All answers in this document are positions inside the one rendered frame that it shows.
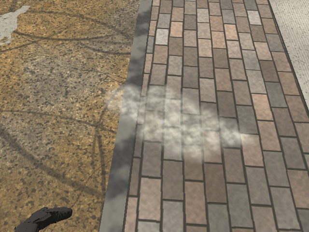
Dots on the robot left hand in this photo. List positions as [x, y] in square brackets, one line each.
[42, 218]

